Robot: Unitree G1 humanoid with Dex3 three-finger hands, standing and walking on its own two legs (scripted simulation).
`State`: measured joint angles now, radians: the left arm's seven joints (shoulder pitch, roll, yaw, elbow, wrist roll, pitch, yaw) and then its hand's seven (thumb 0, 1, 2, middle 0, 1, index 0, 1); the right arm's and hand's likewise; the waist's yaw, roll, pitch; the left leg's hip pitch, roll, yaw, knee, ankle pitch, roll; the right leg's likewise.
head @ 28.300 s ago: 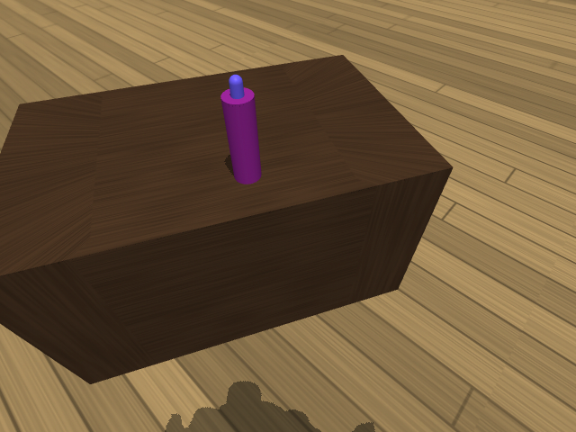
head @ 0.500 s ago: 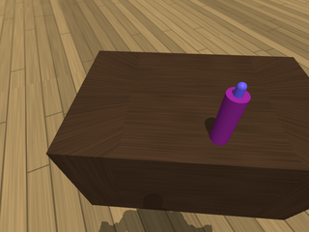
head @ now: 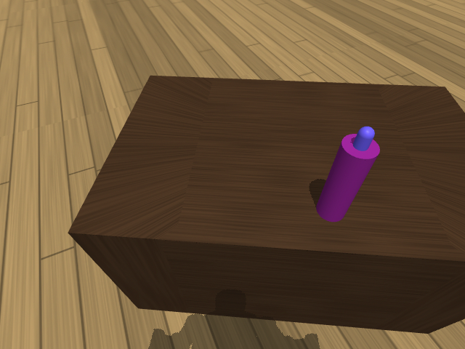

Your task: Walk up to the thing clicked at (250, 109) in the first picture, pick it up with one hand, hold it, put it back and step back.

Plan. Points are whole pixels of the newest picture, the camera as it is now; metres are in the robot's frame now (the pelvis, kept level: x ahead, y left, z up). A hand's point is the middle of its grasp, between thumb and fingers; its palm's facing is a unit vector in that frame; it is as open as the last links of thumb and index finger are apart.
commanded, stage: stand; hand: right
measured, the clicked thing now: (346, 175) +0.46 -0.22 +0.00
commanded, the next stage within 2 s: step back in 0.30 s
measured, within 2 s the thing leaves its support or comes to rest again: neither
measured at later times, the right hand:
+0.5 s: hand out of the picture +0.07 -0.26 -0.17, palm faces -0.01 +0.93 -0.38, open 7.4 cm
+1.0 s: hand out of the picture -0.02 -0.24 -0.18, palm faces +0.05 +0.93 -0.37, open 7.4 cm
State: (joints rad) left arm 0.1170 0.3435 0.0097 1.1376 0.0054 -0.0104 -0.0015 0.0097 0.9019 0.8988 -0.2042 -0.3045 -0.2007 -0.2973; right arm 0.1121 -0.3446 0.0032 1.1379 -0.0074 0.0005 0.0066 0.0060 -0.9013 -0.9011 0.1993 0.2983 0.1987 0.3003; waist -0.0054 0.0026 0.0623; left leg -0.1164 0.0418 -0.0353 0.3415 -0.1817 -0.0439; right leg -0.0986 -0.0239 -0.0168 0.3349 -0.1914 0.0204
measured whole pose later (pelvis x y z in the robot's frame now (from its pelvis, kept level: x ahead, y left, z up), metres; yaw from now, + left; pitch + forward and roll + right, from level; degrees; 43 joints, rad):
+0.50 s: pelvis -0.03 +0.01 -0.01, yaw +1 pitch -2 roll -1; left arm 0.05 0.37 0.06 1.02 0.00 0.03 0.00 0.01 0.90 0.90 -0.21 -0.30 -0.20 -0.30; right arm 0.06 -0.41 -0.04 1.02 0.01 0.04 0.01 0.01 -0.90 -0.90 0.20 0.30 0.20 0.30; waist -0.01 0.02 0.18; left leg -0.31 0.01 -0.04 0.68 -0.32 0.02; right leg -0.25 -0.04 -0.02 0.53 -0.25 0.02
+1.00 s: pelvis -0.11 +0.03 -0.03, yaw -3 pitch -3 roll -2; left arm 0.12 0.35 0.07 0.92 0.02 0.04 0.01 0.01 0.90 0.90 -0.20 -0.30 -0.20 -0.30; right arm 0.10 -0.39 -0.04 0.89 0.00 0.05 -0.01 0.01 -0.90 -0.90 0.20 0.30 0.20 0.30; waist -0.03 0.05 0.22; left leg -0.37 0.05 0.01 0.72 -0.31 0.02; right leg -0.23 0.06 0.03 0.64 -0.35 -0.01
